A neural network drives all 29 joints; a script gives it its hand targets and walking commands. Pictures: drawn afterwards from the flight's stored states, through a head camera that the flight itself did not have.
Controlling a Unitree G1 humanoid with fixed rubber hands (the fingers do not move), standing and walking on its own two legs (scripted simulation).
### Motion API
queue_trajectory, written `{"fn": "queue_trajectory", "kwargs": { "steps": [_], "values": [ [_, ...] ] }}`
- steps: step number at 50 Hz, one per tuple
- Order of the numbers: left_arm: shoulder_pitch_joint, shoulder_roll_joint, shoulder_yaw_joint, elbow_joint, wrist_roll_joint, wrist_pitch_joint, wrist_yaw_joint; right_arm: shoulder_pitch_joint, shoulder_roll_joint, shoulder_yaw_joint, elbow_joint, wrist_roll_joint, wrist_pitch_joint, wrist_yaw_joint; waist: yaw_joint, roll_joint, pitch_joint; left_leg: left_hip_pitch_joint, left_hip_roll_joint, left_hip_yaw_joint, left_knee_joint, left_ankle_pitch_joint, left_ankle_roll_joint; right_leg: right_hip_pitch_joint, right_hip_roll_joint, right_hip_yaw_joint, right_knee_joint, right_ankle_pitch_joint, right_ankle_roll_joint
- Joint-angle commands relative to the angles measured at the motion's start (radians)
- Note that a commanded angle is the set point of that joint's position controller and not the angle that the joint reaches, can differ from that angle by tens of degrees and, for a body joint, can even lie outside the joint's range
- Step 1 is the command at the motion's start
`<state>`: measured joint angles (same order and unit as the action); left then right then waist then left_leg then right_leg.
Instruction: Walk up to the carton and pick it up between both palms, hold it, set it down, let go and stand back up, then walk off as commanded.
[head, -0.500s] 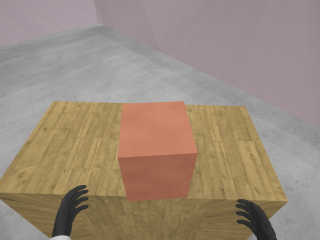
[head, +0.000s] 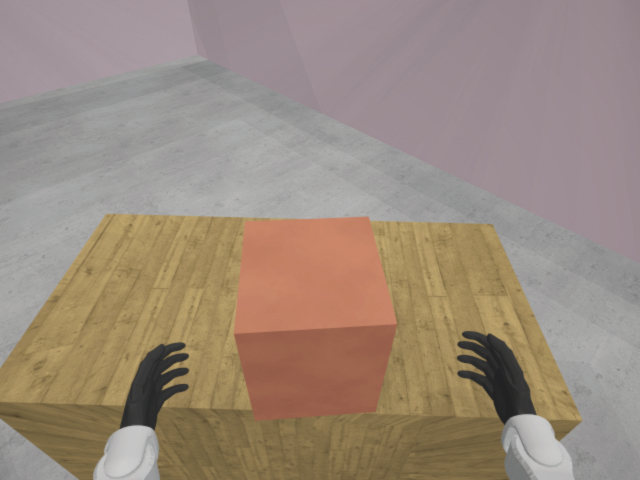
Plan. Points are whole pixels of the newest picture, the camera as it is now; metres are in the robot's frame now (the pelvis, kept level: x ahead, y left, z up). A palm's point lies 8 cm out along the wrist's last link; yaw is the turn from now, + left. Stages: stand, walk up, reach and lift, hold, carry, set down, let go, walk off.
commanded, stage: reach and lift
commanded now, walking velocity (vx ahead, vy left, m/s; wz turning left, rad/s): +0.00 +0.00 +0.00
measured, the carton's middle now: (311, 318) +0.41 +0.04 -0.05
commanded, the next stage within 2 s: none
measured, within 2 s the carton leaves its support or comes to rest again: neither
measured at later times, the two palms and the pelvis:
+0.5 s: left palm (157, 338) +0.29 +0.23 +0.06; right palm (477, 332) +0.32 -0.17 +0.06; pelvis -0.03 +0.01 +0.00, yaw +0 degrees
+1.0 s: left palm (173, 268) +0.36 +0.22 +0.11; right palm (444, 262) +0.39 -0.13 +0.11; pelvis -0.02 +0.01 +0.00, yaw +0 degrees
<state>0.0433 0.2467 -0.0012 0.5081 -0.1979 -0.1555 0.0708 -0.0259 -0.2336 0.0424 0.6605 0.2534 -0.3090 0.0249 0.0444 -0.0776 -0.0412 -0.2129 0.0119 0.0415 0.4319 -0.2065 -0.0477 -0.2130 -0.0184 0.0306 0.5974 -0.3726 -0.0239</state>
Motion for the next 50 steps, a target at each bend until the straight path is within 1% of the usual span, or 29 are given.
{"fn": "queue_trajectory", "kwargs": {
  "steps": [1,2,3,6,9,11,13,15,16,17,18,19,20,21,23,25,26,29,34,35,37,38,39,42,43,44,45,49,50],
  "values": [
    [-0.343,0.088,0.088,-0.385,-0.005,0.013,-0.005,-0.373,-0.107,0.069,-0.332,0.059,-0.003,-0.025,0.013,0.044,-0.209,0.182,-0.052,-0.011,-0.039,0.369,0.019,0.082,0.001,0.043,-0.237,0.7,0.087],
    [-0.378,0.099,0.091,-0.381,-0.008,0.025,-0.01,-0.405,-0.108,0.074,-0.336,0.067,0.011,-0.029,0.02,0.069,-0.205,0.164,-0.054,-0.009,-0.035,0.357,0.019,0.089,-0.01,0.056,-0.228,0.719,0.091],
    [-0.387,0.068,0.075,-0.388,0.002,0.044,-0.004,-0.407,-0.107,0.071,-0.31,0.069,0.022,-0.025,0.004,0.075,-0.213,0.174,-0.051,-0.01,-0.027,0.38,0.017,0.081,0.004,0.048,-0.228,0.682,0.074],
    [-0.447,0.075,0.069,-0.392,-0.024,0.082,0.003,-0.494,-0.125,0.063,-0.333,0.075,0.059,-0.023,0.018,0.059,-0.238,0.173,-0.042,-0.01,-0.033,0.369,0.025,0.073,0.02,0.037,-0.234,0.616,0.065],
    [-0.457,0.114,0.11,-0.396,-0.002,0.116,0.008,-0.486,-0.117,0.076,-0.326,0.097,0.085,-0.034,0.044,0.08,-0.239,0.152,-0.052,0.002,-0.029,0.395,0.025,0.13,0.004,0.057,-0.221,0.693,0.072],
    [-0.558,0.096,0.077,-0.378,-0.012,0.15,0.014,-0.576,-0.14,0.044,-0.295,0.082,0.12,-0.03,0.017,0.095,-0.195,0.157,-0.04,-0.008,-0.046,0.338,0.022,0.046,0.02,0.033,-0.238,0.55,0.062],
    [-0.61,0.111,0.101,-0.341,-0.009,0.187,0.025,-0.628,-0.145,0.022,-0.267,0.071,0.156,-0.032,0.041,0.089,-0.177,0.129,-0.026,0.005,-0.067,0.272,0.035,0.019,0.022,0.028,-0.256,0.421,0.057],
    [-0.695,0.103,0.079,-0.274,-0.023,0.231,0.026,-0.715,-0.155,0.003,-0.224,0.058,0.198,-0.038,0.016,0.074,-0.159,0.091,-0.019,-0.001,-0.068,0.203,0.044,-0.016,0.02,0.026,-0.26,0.344,0.056],
    [-0.681,0.118,0.109,-0.346,-0.022,0.235,0.032,-0.696,-0.146,0.002,-0.283,0.058,0.201,-0.043,0.033,0.065,-0.223,0.106,-0.024,0.005,-0.064,0.242,0.046,0.029,0.018,0.034,-0.25,0.406,0.055],
    [-0.721,0.118,0.09,-0.34,-0.031,0.241,0.039,-0.731,-0.167,-0.026,-0.256,0.063,0.211,-0.039,0.026,0.105,-0.211,0.094,-0.018,0.004,-0.071,0.212,0.041,-0.009,0.024,0.022,-0.25,0.332,0.053],
    [-0.747,0.123,0.105,-0.313,-0.021,0.263,0.048,-0.765,-0.167,-0.019,-0.245,0.06,0.222,-0.037,0.052,0.105,-0.215,0.098,-0.015,0.008,-0.069,0.211,0.042,-0.013,0.023,0.024,-0.252,0.317,0.046],
    [-0.724,0.09,0.097,-0.29,-0.017,0.284,0.051,-0.759,-0.172,-0.048,-0.189,0.047,0.235,-0.037,0.037,0.103,-0.2,0.108,-0.009,0.006,-0.069,0.21,0.037,-0.03,0.032,0.012,-0.259,0.281,0.039],
    [-0.8,0.114,0.089,-0.335,-0.026,0.297,0.059,-0.813,-0.19,-0.052,-0.233,0.053,0.249,-0.041,0.04,0.128,-0.25,0.11,-0.007,0.011,-0.062,0.192,0.033,-0.022,0.03,0.012,-0.249,0.275,0.042],
    [-0.736,0.109,0.13,-0.336,-0.003,0.305,0.06,-0.759,-0.169,-0.039,-0.24,0.052,0.256,-0.046,0.067,0.087,-0.271,0.117,-0.011,0.021,-0.061,0.213,0.044,0.0,0.033,0.022,-0.254,0.291,0.044],
    [-0.892,0.116,0.1,-0.304,-0.017,0.333,0.065,-0.891,-0.204,-0.088,-0.204,0.039,0.285,-0.047,0.031,0.113,-0.299,0.108,-0.003,0.011,-0.058,0.171,0.037,-0.046,0.036,0.017,-0.247,0.238,0.041],
    [-0.884,0.1,0.108,-0.29,-0.02,0.363,0.072,-0.883,-0.192,-0.078,-0.203,0.046,0.304,-0.051,0.056,0.114,-0.257,0.088,-0.001,0.018,-0.055,0.192,0.033,-0.032,0.038,0.016,-0.251,0.266,0.036],
    [-0.967,0.122,0.109,-0.292,-0.014,0.369,0.079,-0.947,-0.217,-0.094,-0.169,0.046,0.322,-0.049,0.052,0.134,-0.291,0.085,0.004,0.009,-0.059,0.152,0.029,-0.049,0.039,0.014,-0.246,0.217,0.032],
    [-0.972,0.133,0.121,-0.26,-0.012,0.411,0.081,-0.969,-0.211,-0.074,-0.163,0.06,0.351,-0.058,0.073,0.111,-0.291,0.07,0.001,0.024,-0.055,0.182,0.036,-0.024,0.037,0.021,-0.245,0.275,0.042],
    [-1.044,0.122,0.128,-0.131,0.013,0.47,0.067,-1.032,-0.217,-0.107,0.013,0.031,0.402,-0.082,0.037,0.122,-0.272,0.073,0.004,0.01,-0.051,0.201,0.024,-0.049,0.043,0.008,-0.25,0.31,0.045],
    [-1.065,0.142,0.125,-0.176,0.006,0.466,0.067,-1.051,-0.237,-0.11,-0.025,0.038,0.403,-0.083,0.036,0.144,-0.298,0.089,0.002,0.0,-0.043,0.235,0.017,-0.035,0.043,0.008,-0.24,0.349,0.043],
    [-1.076,0.159,0.164,-0.137,0.021,0.476,0.072,-1.085,-0.219,-0.085,-0.034,0.042,0.408,-0.088,0.076,0.096,-0.33,0.059,0.002,0.016,-0.041,0.225,0.026,-0.009,0.047,0.005,-0.238,0.339,0.051],
    [-1.09,0.163,0.161,-0.155,0.019,0.476,0.078,-1.092,-0.23,-0.091,-0.028,0.049,0.411,-0.091,0.066,0.116,-0.332,0.063,0.002,0.011,-0.041,0.248,0.02,-0.006,0.055,-0.001,-0.235,0.35,0.049],
    [-1.136,0.175,0.167,-0.156,0.018,0.465,0.078,-1.131,-0.224,-0.081,-0.032,0.044,0.414,-0.09,0.083,0.116,-0.393,0.063,0.002,0.014,-0.037,0.249,0.026,-0.003,0.049,0.005,-0.229,0.355,0.054],
    [-1.13,0.173,0.186,-0.155,0.035,0.476,0.079,-1.143,-0.247,-0.084,-0.028,0.049,0.408,-0.098,0.075,0.121,-0.466,0.12,0.002,0.005,0.003,0.383,0.004,-0.006,0.069,-0.008,-0.218,0.49,0.05],
    [-1.126,0.182,0.192,-0.212,0.035,0.474,0.081,-1.134,-0.272,-0.103,-0.023,0.042,0.404,-0.105,0.058,0.147,-0.504,0.142,0.001,0.002,0.012,0.437,-0.01,0.006,0.069,-0.015,-0.214,0.534,0.054],
    [-1.187,0.199,0.185,-0.139,0.027,0.478,0.081,-1.207,-0.257,-0.083,-0.013,0.04,0.41,-0.106,0.07,0.118,-0.49,0.101,0.003,-0.002,0.006,0.379,0.001,-0.004,0.064,-0.013,-0.213,0.489,0.059],
    [-1.142,0.17,0.168,-0.104,0.022,0.483,0.072,-1.172,-0.259,-0.077,0.013,0.055,0.412,-0.106,0.055,0.132,-0.463,0.101,0.001,0.004,0.005,0.378,-0.001,-0.001,0.063,-0.01,-0.219,0.523,0.057],
    [-1.193,0.207,0.204,-0.061,0.021,0.484,0.075,-1.247,-0.253,-0.044,-0.014,0.065,0.424,-0.116,0.093,0.071,-0.494,0.054,0.0,0.014,0.003,0.372,0.013,0.05,0.065,-0.005,-0.201,0.56,0.073],
    [-1.2,0.21,0.211,-0.093,0.034,0.482,0.07,-1.227,-0.249,-0.051,0.008,0.062,0.426,-0.123,0.061,0.092,-0.508,0.052,-0.007,0.013,0.005,0.374,0.008,0.074,0.054,0.002,-0.203,0.603,0.08]
  ]
}}
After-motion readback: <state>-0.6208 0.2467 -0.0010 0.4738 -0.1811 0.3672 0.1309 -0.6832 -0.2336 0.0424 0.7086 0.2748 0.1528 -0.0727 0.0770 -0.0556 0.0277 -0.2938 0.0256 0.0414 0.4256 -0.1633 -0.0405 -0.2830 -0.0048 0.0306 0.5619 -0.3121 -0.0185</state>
